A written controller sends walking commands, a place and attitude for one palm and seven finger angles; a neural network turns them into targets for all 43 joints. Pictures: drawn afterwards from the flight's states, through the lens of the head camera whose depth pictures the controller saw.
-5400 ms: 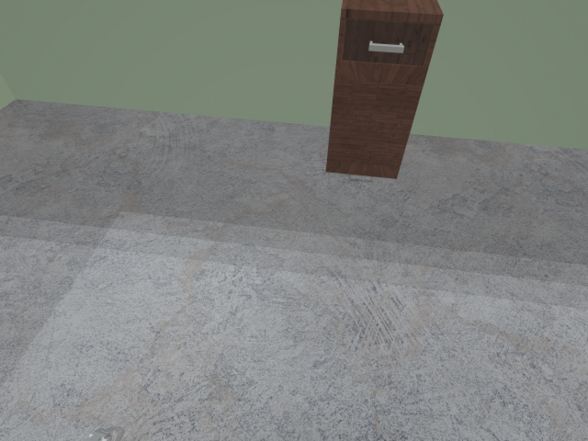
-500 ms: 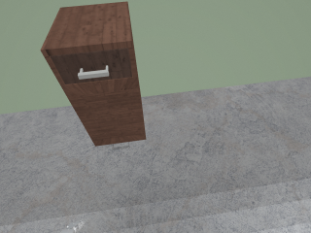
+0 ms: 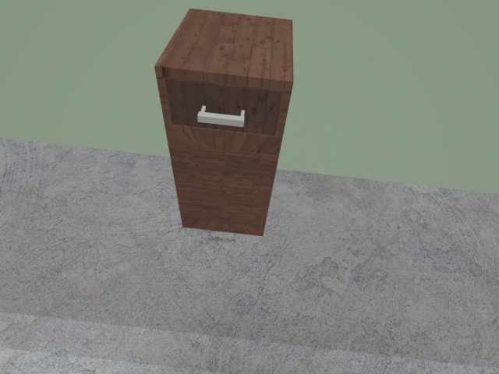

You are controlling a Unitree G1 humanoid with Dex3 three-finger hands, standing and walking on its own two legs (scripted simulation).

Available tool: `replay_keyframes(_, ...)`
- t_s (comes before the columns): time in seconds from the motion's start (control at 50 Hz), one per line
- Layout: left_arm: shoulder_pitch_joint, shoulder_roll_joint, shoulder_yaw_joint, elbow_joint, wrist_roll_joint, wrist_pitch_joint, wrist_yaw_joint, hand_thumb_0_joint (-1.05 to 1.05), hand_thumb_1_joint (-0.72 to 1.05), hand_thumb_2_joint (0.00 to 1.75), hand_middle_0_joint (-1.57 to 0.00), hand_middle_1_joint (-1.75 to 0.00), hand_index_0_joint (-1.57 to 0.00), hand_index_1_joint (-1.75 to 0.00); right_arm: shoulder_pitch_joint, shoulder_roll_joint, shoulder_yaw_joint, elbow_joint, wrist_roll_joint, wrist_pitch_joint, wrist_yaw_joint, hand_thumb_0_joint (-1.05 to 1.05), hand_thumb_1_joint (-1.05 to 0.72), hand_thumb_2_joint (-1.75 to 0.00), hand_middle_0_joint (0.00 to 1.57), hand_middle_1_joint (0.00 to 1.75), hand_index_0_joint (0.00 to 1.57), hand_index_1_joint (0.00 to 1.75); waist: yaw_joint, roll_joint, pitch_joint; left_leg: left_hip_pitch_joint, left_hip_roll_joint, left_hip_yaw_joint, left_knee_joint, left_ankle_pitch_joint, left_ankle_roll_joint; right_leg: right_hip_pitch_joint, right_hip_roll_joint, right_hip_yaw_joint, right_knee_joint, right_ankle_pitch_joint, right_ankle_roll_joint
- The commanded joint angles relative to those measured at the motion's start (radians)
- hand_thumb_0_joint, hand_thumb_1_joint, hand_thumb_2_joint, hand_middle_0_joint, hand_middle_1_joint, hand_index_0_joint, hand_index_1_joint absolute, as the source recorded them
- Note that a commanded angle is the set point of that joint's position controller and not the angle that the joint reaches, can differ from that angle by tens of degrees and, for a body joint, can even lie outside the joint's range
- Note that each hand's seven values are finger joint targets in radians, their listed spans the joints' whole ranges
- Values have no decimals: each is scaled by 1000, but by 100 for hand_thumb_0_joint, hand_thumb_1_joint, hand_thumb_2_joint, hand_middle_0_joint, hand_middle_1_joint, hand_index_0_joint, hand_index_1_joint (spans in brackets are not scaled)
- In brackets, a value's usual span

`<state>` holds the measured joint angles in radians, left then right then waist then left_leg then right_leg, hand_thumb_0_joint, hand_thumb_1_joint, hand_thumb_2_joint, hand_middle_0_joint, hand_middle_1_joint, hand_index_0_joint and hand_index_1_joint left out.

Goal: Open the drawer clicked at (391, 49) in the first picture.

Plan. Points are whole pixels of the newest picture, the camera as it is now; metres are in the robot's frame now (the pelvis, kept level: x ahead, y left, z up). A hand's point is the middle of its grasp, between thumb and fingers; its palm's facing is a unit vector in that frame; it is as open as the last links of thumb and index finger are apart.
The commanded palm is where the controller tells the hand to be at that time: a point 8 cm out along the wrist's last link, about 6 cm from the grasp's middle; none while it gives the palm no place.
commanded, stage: take the last steps up to it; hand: left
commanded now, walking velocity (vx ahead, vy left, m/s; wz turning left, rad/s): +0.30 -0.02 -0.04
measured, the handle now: (222, 115) +0.80 +0.17 -0.07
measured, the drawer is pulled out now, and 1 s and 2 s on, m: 0.00 0.00 0.00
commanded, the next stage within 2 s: come to a stop and stand still in 0.60 s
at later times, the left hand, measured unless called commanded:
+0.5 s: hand (188, 292) +0.30 +0.16 -0.18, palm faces -0.07 -0.98 -0.19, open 7.4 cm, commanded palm none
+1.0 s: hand (186, 287) +0.31 +0.17 -0.18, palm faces +0.01 -0.98 -0.17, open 7.4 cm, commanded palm none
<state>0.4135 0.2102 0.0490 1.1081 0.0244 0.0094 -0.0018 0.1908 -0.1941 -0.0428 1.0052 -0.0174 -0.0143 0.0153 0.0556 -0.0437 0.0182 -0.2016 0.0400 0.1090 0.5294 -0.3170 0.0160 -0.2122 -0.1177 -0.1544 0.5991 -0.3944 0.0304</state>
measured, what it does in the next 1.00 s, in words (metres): walks ahead: right foot, then left foot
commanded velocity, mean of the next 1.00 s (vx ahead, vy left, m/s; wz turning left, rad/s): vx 0.07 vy -0.04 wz -0.02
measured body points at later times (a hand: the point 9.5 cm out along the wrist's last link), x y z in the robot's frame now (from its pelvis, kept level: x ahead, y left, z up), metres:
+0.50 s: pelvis +0.18 -0.02 -0.02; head +0.21 -0.02 +0.43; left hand +0.30 +0.21 -0.16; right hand +0.03 -0.21 -0.17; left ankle -0.02 +0.10 -0.71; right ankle +0.27 -0.11 -0.74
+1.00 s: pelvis +0.30 -0.01 +0.00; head +0.32 +0.01 +0.45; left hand +0.31 +0.22 -0.16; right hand +0.38 -0.23 -0.14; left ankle +0.35 +0.11 -0.73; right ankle +0.25 -0.11 -0.70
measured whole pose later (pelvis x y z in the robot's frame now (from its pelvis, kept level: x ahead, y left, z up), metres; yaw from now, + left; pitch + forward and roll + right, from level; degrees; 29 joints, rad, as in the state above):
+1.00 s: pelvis +0.30 -0.01 +0.00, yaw -4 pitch -1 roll +0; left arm 0.25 0.17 0.03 1.07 0.01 0.04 0.03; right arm 0.12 -0.12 -0.02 1.02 -0.01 0.00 -0.04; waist 0.04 -0.04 0.07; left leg -0.29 0.06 0.12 0.50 -0.20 0.01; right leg -0.27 -0.02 -0.06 0.78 -0.50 0.01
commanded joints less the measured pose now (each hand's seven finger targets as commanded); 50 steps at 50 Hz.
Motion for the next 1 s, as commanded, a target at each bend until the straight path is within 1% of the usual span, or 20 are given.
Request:
replay_keyframes(0.0, -192, 48, 4, -132, 11, -31, 2, 0, 90, 90, -20, -30, -20, -30, 251, -180, -32, 35, -10, -13, -33, 0, -90, -90, 20, 30, 20, 30, -138, 262, 108, 196, 345, -420, -386, -115, 146, -474, 1, 95, 414, -103, -26)
replay_keyframes(0.04, -167, 44, 7, -94, 5, -32, -14, 0, 90, 90, -20, -30, -20, -30, 182, -116, -7, 24, -6, -26, -39, 0, -90, -90, 20, 30, 20, 30, -97, 204, 177, 122, 275, -292, -380, 68, 122, -452, -18, 113, 481, 35, -23)
replay_keyframes(0.08, -120, 34, 6, -65, 0, -33, -20, 0, 90, 90, -20, -30, -20, -30, 188, -95, -2, 32, 1, -45, -43, 0, -90, -90, 20, 30, 20, 30, -69, 157, 135, 167, 229, -190, -357, 324, 108, -431, -10, 98, 504, 112, -8)
replay_keyframes(0.14, -119, 25, 7, -66, 1, -21, -15, 0, 90, 90, -20, -30, -20, -30, 224, -90, -3, 49, 5, -58, -49, 0, -90, -90, 20, 30, 20, 30, -55, 146, 108, 205, 221, -136, -338, 495, 120, -453, 0, 95, 509, 154, 5)
replay_keyframes(0.26, -281, 12, 4, -129, -3, -18, -22, 0, 90, 90, -20, -30, -20, -30, 303, -72, -1, 95, -2, -63, -57, 0, -90, -90, 20, 30, 20, 30, -85, 164, 160, 256, 230, -114, -329, 560, 134, -523, -3, 76, 341, 211, -7)
replay_keyframes(0.34, -368, 1, -1, -164, -10, -29, -25, 0, 90, 90, -20, -30, -20, -30, 329, -87, -8, 118, -12, -59, -59, 0, -90, -90, 20, 30, 20, 30, -103, 159, 156, 280, 241, -85, -276, 686, 128, -414, 33, 39, 125, 172, -46)
replay_keyframes(0.38, -291, 16, 4, -145, -11, -37, -18, 0, 90, 90, -20, -30, -20, -30, 315, -109, -12, 126, -10, -54, -58, 0, -90, -90, 20, 30, 20, 30, -65, 151, 103, 256, 249, -71, -165, 902, 117, -245, 86, 8, 64, 134, -76)
replay_keyframes(0.42, -66, 48, 20, -74, -3, -52, -13, 0, 90, 90, -20, -30, -20, -30, 281, -121, -17, 120, 1, -53, -56, 0, -90, -90, 20, 30, 20, 30, 37, 126, -11, 170, 195, -16, 87, 909, 71, 60, 126, -9, -45, 256, -97)
replay_keyframes(0.44, 65, 117, 39, -35, 6, -68, -5, 0, 90, 90, -20, -30, -20, -30, 291, -98, -16, 113, 12, -54, -46, 0, -90, -90, 20, 30, 20, 30, 91, 27, -108, -18, 133, 6, 336, 669, 35, 312, 8, 131, -62, 337, -149)
replay_keyframes(0.46, 152, 209, 64, -18, 1, -76, 6, 0, 90, 90, -20, -30, -20, -30, 346, -36, -9, 91, 23, -59, -42, 0, -90, -90, 20, 30, 20, 30, 83, -204, -243, -255, -44, 22, 686, -147, -11, 506, -287, 582, -161, 560, -279)
replay_keyframes(0.48, 118, 222, 60, -30, -22, -68, 14, 0, 90, 90, -20, -30, -20, -30, 302, -51, -9, 70, 28, -51, -45, 0, -90, -90, 20, 30, 20, 30, 64, -109, -231, -284, -23, -101, 846, -261, 13, 428, -342, 632, -251, 576, -331)
replay_keyframes(0.54, -119, 110, 30, -85, -15, -67, 26, 0, 90, 90, -20, -30, -20, -30, 191, -10, -9, 52, 5, -31, -33, 0, -90, -90, 20, 30, 20, 30, -23, 37, 29, -308, 90, -139, 815, -99, 11, 9, -257, 435, -340, 282, -270)
replay_keyframes(0.62, -201, 55, 7, -95, -3, -74, 27, 0, 90, 90, -20, -30, -20, -30, 268, 45, -1, 70, -4, 7, -27, 0, -90, -90, 20, 30, 20, 30, -114, -21, 41, -149, 94, -81, 524, -68, -15, -198, -154, 196, -389, 328, -210)
replay_keyframes(0.68, -163, 52, 10, -75, -1, -71, 22, 0, 90, 90, -20, -30, -20, -30, 213, 56, 3, 50, -4, 2, -20, 0, -90, -90, 20, 30, 20, 30, -91, -71, 20, -141, 73, -34, 329, -1, -35, -135, -114, 176, -374, 326, -206)
replay_keyframes(0.72, -157, 54, 6, -70, -5, -65, 24, 0, 90, 90, -20, -30, -20, -30, 167, 50, 15, 45, 1, -7, -27, 0, -90, -90, 20, 30, 20, 30, -73, -53, 0, -120, 49, -35, 203, 31, -50, -58, -105, 168, -313, 511, -198)
replay_keyframes(0.78, -149, 46, -8, -51, -14, -44, 32, 0, 90, 90, -20, -30, -20, -30, 158, 23, 18, 65, 8, -9, -37, 0, -90, -90, 20, 30, 20, 30, -84, -33, -34, 52, 37, -51, -57, 270, -55, -44, -56, 128, -190, 574, -129)
replay_keyframes(0.82, -100, 25, -12, -60, -23, -29, 41, 0, 90, 90, -20, -30, -20, -30, 144, -68, 4, 53, 8, -20, -47, 0, -90, -90, 20, 30, 20, 30, -58, 125, -64, 120, 173, -151, -86, 741, -1, -55, 8, 108, -112, 406, -53)
replay_keyframes(0.86, -71, 22, -10, -62, -16, -10, 48, 0, 90, 90, -20, -30, -20, -30, 92, -115, -9, 36, 7, 2, -56, 0, -90, -90, 20, 30, 20, 30, -47, 154, 2, 80, 238, -166, -95, 815, 57, -62, 47, 95, -81, 210, -32)
replay_keyframes(0.9, -79, 50, -5, -65, -19, 11, 45, 0, 90, 90, -20, -30, -20, -30, 79, -124, -13, 26, 8, 13, -64, 0, -90, -90, 20, 30, 20, 30, -56, 315, 11, 57, 297, -236, -189, 911, 119, -87, 70, 82, 114, -61, -18)
replay_keyframes(0.98, -103, 60, 19, -97, -10, 32, 41, 0, 90, 90, -20, -30, -20, -30, 52, -160, -40, -2, -4, 35, -78, 0, -90, -90, 20, 30, 20, 30, -70, 213, -45, 115, 350, -222, -140, 968, 195, -227, 84, 164, 447, -191, -20)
